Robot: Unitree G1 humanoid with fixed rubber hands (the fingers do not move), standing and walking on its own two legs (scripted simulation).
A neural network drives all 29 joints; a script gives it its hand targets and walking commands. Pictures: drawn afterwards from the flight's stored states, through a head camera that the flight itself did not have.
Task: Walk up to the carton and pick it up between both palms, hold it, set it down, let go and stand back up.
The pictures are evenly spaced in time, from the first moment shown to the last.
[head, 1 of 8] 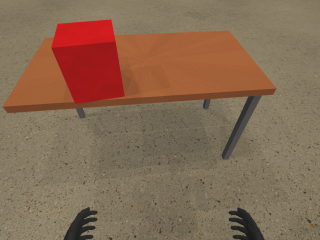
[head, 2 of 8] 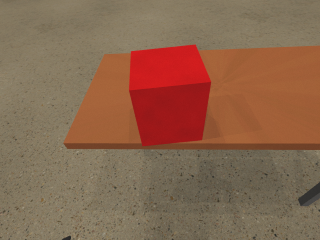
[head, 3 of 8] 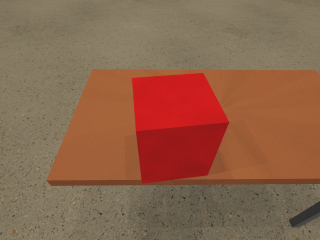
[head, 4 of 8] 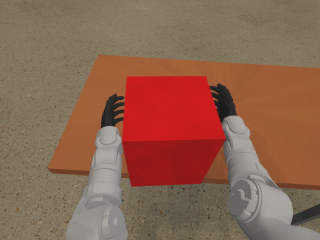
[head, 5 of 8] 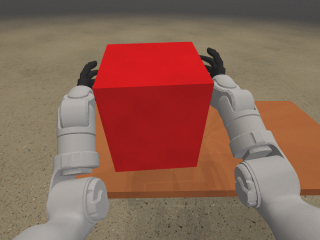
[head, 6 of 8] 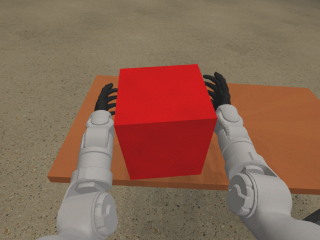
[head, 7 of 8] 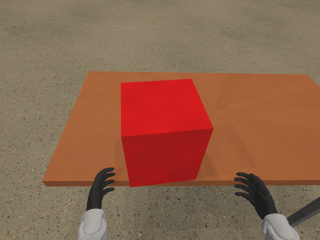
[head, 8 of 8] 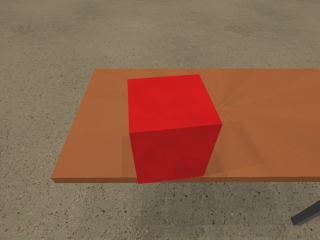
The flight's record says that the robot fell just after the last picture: no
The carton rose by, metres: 0.23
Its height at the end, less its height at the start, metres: +0.00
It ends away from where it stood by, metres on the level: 0.02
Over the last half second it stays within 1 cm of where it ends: yes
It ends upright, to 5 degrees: yes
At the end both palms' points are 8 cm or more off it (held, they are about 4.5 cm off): yes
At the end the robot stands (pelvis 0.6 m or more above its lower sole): yes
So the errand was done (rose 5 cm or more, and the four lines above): yes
